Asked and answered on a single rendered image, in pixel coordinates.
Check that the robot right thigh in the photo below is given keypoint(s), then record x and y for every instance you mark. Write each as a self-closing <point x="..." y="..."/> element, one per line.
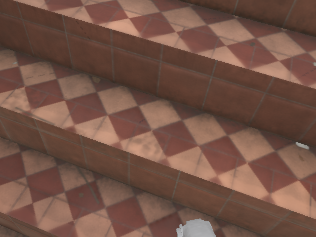
<point x="195" y="228"/>

